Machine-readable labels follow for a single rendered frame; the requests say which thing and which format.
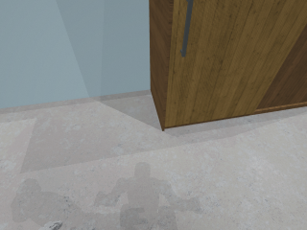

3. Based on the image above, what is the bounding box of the wardrobe door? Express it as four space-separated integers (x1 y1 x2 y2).
256 23 307 109
165 0 307 127

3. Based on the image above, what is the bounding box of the handle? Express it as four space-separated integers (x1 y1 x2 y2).
180 0 194 58

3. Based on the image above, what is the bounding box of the robot left hand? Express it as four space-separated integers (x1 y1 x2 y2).
38 220 63 230

